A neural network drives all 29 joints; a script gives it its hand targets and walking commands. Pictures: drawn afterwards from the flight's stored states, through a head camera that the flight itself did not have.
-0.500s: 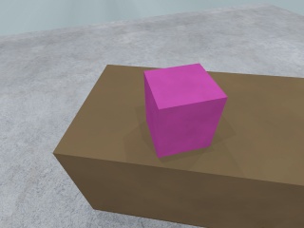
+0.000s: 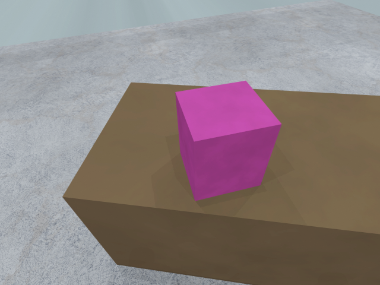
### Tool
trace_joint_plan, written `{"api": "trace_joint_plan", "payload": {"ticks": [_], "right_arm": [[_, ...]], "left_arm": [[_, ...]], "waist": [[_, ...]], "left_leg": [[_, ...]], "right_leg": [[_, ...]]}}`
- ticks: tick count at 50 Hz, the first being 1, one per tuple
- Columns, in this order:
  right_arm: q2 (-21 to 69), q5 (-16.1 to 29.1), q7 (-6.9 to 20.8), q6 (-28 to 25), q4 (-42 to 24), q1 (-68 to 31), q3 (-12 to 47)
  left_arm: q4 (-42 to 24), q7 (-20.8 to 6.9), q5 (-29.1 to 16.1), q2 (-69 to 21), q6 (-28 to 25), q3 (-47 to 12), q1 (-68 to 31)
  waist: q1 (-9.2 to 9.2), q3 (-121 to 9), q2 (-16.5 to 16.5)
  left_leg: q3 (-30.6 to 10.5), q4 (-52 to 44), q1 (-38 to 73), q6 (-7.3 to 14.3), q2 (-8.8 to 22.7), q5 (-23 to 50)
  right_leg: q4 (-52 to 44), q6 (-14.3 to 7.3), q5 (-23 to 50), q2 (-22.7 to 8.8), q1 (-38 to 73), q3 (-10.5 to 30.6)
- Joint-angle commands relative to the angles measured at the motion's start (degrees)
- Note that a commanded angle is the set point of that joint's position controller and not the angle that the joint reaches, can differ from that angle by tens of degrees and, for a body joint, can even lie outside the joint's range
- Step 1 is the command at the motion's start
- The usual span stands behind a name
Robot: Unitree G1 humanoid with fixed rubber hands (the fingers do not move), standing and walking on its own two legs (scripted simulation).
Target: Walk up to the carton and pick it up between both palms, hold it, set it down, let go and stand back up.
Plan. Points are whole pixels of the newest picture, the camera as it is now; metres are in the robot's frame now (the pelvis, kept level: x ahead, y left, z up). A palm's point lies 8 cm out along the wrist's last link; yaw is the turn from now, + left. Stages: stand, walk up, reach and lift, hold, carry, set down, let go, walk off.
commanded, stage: stand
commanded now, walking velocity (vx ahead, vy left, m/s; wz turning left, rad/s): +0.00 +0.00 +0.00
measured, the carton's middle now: (220, 141) +0.50 -0.05 +0.00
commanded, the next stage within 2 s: none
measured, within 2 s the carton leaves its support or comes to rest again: neither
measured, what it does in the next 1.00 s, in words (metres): stands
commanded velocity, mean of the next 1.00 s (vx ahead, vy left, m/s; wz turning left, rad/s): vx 0.00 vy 0.00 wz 0.00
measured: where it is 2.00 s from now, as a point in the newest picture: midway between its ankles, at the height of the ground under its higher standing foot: outside the picture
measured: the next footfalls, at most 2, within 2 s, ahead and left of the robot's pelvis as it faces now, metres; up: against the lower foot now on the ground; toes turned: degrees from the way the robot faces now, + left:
none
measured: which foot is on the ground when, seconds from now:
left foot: down 0.00-1.00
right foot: down 0.00-1.00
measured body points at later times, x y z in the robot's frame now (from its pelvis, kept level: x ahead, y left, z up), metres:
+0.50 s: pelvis +0.01 +0.00 +0.00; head +0.00 +0.00 +0.45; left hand +0.07 +0.29 -0.13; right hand +0.09 -0.30 -0.12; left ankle +0.01 +0.09 -0.74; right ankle +0.03 -0.15 -0.74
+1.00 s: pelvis +0.02 +0.00 +0.00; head +0.01 +0.01 +0.45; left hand +0.08 +0.29 -0.14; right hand +0.09 -0.29 -0.12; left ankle +0.01 +0.09 -0.74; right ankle +0.03 -0.15 -0.74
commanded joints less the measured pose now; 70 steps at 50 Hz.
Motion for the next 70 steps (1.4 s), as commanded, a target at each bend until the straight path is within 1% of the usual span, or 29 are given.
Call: {"api": "trace_joint_plan", "payload": {"ticks": [1, 2, 4, 6, 7, 8, 10, 14, 15, 19, 20, 26, 30, 31, 32, 34, 35, 45, 49, 50, 54, 59, 63, 64, 65, 66, 68, 69, 70], "right_arm": [[-11.4, 0.1, -0.7, -1.3, -3.3, -2.0, -2.3], [-11.4, 0.0, -0.7, -1.2, -3.2, -2.4, -2.2], [-11.3, -0.1, -0.6, -1.2, -3.2, -2.6, -2.1], [-11.0, 0.0, -0.8, -1.1, -3.0, -2.2, -2.0], [-11.0, -0.1, -0.8, -1.1, -2.9, -2.1, -2.0], [-11.5, 0.3, -0.9, -1.2, -2.6, -1.6, -2.1], [-11.6, 0.1, -0.9, -1.3, -2.6, -2.1, -2.2], [-11.6, 0.1, -1.0, -1.3, -2.3, -1.7, -2.1], [-11.2, 0.1, -1.0, -1.2, -2.2, -1.8, -1.9], [-11.6, 0.2, -1.0, -1.3, -2.0, -2.0, -2.1], [-12.1, 0.1, -0.9, -1.3, -1.9, -1.4, -2.2], [-11.7, 0.1, -1.1, -1.2, -1.8, -1.8, -2.1], [-11.2, 0.2, -1.1, -1.3, -1.5, -1.6, -2.0], [-11.4, 0.1, -1.2, -1.2, -1.4, -1.7, -1.9], [-10.9, 0.1, -1.2, -1.2, -1.4, -1.6, -1.9], [-11.3, 0.2, -1.2, -1.3, -1.4, -1.5, -1.9], [-11.3, 0.2, -1.3, -1.3, -1.4, -1.5, -1.9], [-11.0, 0.2, -1.3, -1.3, -1.1, -1.5, -2.0], [-10.9, 0.1, -1.4, -1.3, -0.8, -0.8, -1.8], [-10.8, 0.1, -1.4, -1.3, -0.8, -1.2, -1.7], [-10.9, 0.2, -1.4, -1.3, -0.6, -0.6, -1.9], [-10.4, 0.2, -1.5, -1.2, -0.8, -0.9, -1.7], [-11.0, 0.2, -1.6, -1.3, -0.4, -0.7, -2.0], [-11.1, 0.3, -1.6, -1.2, -0.2, -0.5, -2.0], [-10.9, 0.2, -1.6, -1.2, -0.1, -0.4, -2.0], [-10.5, 0.3, -1.6, -1.1, -0.2, -0.4, -1.9], [-11.0, 0.0, -1.6, -1.1, -0.2, -1.0, -1.9], [-10.8, 0.1, -1.6, -1.1, -0.2, -1.0, -1.9], [-11.3, 0.1, -1.7, -1.1, -0.1, -1.0, -2.0]], "left_arm": [[-2.9, 0.6, 0.0, 12.0, -1.0, 2.4, -1.7], [-2.8, 0.7, -0.1, 12.1, -1.0, 2.3, -1.6], [-2.8, 0.7, 0.0, 12.3, -0.9, 2.4, -2.2], [-2.3, 0.6, -0.1, 12.0, -0.9, 2.4, -1.9], [-2.3, 0.6, 0.0, 12.2, -0.9, 2.5, -2.0], [-2.3, 0.7, 0.0, 11.8, -0.8, 2.4, -2.2], [-2.1, 0.8, -0.1, 11.4, -0.9, 2.2, -2.2], [-1.7, 0.8, 0.0, 11.8, -0.7, 2.4, -2.3], [-1.7, 0.8, 0.1, 12.0, -0.8, 2.4, -2.3], [-1.6, 0.8, -0.2, 11.2, -0.6, 2.3, -2.4], [-1.3, 0.8, -0.3, 11.7, -0.8, 2.3, -1.9], [-1.2, 0.8, -0.1, 11.6, -0.5, 2.3, -2.2], [-0.7, 0.9, 0.0, 11.3, -0.5, 2.3, -2.4], [-0.8, 1.0, -0.2, 11.2, -0.7, 2.2, -1.6], [-0.8, 1.0, -0.1, 11.9, -0.7, 2.4, -2.2], [-0.7, 0.9, 0.0, 11.9, -0.6, 2.4, -2.1], [-0.5, 1.0, 0.0, 11.4, -0.6, 2.3, -1.7], [-0.1, 1.2, 0.0, 11.8, -0.4, 2.4, -2.3], [0.0, 1.2, -0.1, 11.7, -0.4, 2.4, -2.1], [-0.2, 1.2, -0.2, 11.5, -0.4, 2.3, -2.2], [0.1, 1.3, -0.1, 11.8, -0.2, 2.5, -2.0], [0.1, 1.3, 0.0, 11.7, -0.3, 2.5, -2.4], [0.1, 1.4, -0.1, 11.3, -0.2, 2.2, -2.5], [0.4, 1.4, 0.0, 11.4, -0.3, 2.3, -2.1], [0.5, 1.3, -0.1, 10.9, -0.2, 2.2, -1.7], [0.3, 1.4, -0.1, 11.6, -0.3, 2.3, -2.3], [0.4, 1.3, -0.3, 11.0, -0.1, 2.4, -1.8], [0.4, 1.2, -0.2, 11.5, -0.3, 2.4, -1.8], [0.4, 1.4, -0.1, 11.4, -0.2, 2.3, -1.8]], "waist": [[0.02, -0.3, -0.4], [0.42, -0.1, 0.3], [0.24, -0.5, -0.5], [0.06, 0.3, 0.1], [0.44, 0.6, -0.2], [-0.16, -0.2, -0.9], [0.26, 0.1, -0.3], [0.17, -0.3, -0.5], [-0.20, -0.4, 0.3], [0.14, -0.6, -0.9], [0.04, -0.3, -0.1], [0.21, -0.2, 0.1], [0.21, -0.4, -0.7], [0.57, -0.4, -0.1], [-0.04, 0.0, 0.1], [-0.03, -0.7, -0.4], [0.10, -0.6, 0.5], [0.13, 0.4, -0.7], [0.21, -0.2, -0.4], [0.15, 0.1, 0.4], [0.06, 0.4, -0.4], [0.18, -0.1, 0.3], [0.00, -0.1, -0.6], [-0.06, 0.1, 0.3], [0.29, -0.7, -0.2], [-0.05, 0.7, -0.7], [0.38, -0.5, 0.2], [0.47, 0.0, -0.2], [0.37, -0.6, 0.6]], "left_leg": [[-7.4, -7.4, -5.0, -1.0, 9.0, 6.3], [-7.2, -7.2, -5.7, -0.9, 9.0, 5.8], [-7.5, -7.7, -5.8, -1.0, 8.9, 4.9], [-7.2, -7.8, -5.2, -1.1, 9.0, 5.7], [-7.5, -8.0, -5.8, -1.1, 9.3, 6.0], [-7.5, -7.9, -4.6, -1.0, 9.1, 5.9], [-7.4, -7.7, -5.0, -0.9, 9.2, 7.1], [-7.3, -7.9, -4.4, -1.1, 9.2, 7.2], [-7.4, -7.9, -4.0, -1.2, 9.5, 7.3], [-7.3, -7.8, -4.1, -0.9, 9.4, 7.2], [-7.5, -7.8, -4.2, -1.0, 9.5, 7.4], [-7.2, -7.9, -4.1, -1.0, 9.2, 8.0], [-7.2, -7.7, -3.4, -1.0, 9.5, 9.7], [-7.4, -7.7, -3.9, -0.9, 9.5, 9.6], [-7.3, -7.8, -3.7, -0.9, 9.6, 9.9], [-7.1, -7.6, -2.9, -1.0, 9.6, 10.5], [-7.2, -7.4, -3.2, -0.8, 9.6, 10.8], [-7.5, -8.0, -3.6, -1.1, 9.7, 11.5], [-7.4, -8.0, -3.0, -0.9, 9.7, 12.0], [-7.2, -7.8, -3.1, -1.0, 9.6, 12.3], [-7.6, -7.9, -3.4, -0.9, 9.6, 12.1], [-7.3, -8.0, -2.7, -1.0, 9.7, 13.0], [-7.3, -7.5, -2.1, -0.9, 9.7, 14.6], [-7.4, -7.6, -2.1, -1.0, 9.9, 14.2], [-7.5, -7.3, -2.1, -0.8, 9.7, 13.5], [-7.5, -7.9, -2.8, -0.9, 9.7, 13.7], [-7.3, -7.7, -2.1, -0.8, 9.7, 13.6], [-7.6, -7.9, -2.8, -0.8, 9.8, 13.8], [-7.2, -7.6, -2.3, -1.0, 9.6, 13.8]], "right_leg": [[-4.0, -3.1, 1.5, -4.6, 1.7, 5.0], [-4.3, -3.0, 1.9, -4.8, 2.3, 5.0], [-4.0, -3.0, 2.0, -4.7, 2.6, 4.6], [-4.5, -2.9, 1.8, -4.9, 1.8, 5.0], [-4.6, -2.9, 1.3, -4.8, 1.9, 4.6], [-4.5, -3.0, 1.8, -4.6, 2.0, 4.7], [-4.6, -3.0, 2.4, -4.9, 2.2, 4.7], [-4.5, -3.0, 2.1, -4.7, 2.1, 4.6], [-4.5, -2.9, 2.4, -4.8, 1.8, 4.7], [-4.5, -3.0, 2.1, -4.8, 2.1, 4.6], [-4.4, -3.0, 2.4, -4.9, 2.3, 4.6], [-4.8, -3.0, 2.1, -4.9, 2.3, 4.4], [-4.6, -3.0, 2.8, -5.0, 2.2, 4.4], [-4.7, -3.1, 2.6, -5.1, 2.8, 4.5], [-4.6, -3.1, 2.6, -5.1, 2.3, 4.7], [-4.9, -3.0, 3.2, -5.0, 2.7, 4.5], [-5.0, -3.0, 3.3, -5.2, 2.7, 4.4], [-4.5, -3.0, 3.1, -5.1, 2.6, 4.3], [-4.5, -3.0, 3.5, -5.3, 3.2, 4.2], [-4.5, -3.0, 3.6, -5.3, 3.2, 4.3], [-4.5, -3.0, 3.7, -5.2, 3.1, 4.0], [-4.5, -3.1, 3.4, -5.3, 3.3, 4.1], [-4.3, -2.9, 5.0, -5.4, 3.1, 4.0], [-4.5, -2.9, 4.5, -5.3, 2.8, 4.0], [-4.7, -2.8, 3.8, -5.4, 3.5, 3.7], [-4.6, -3.0, 4.3, -5.4, 3.1, 4.0], [-4.3, -2.9, 4.0, -5.4, 3.5, 3.8], [-4.6, -3.1, 3.8, -5.5, 4.0, 3.9], [-4.4, -3.0, 4.6, -5.5, 4.0, 3.9]]}}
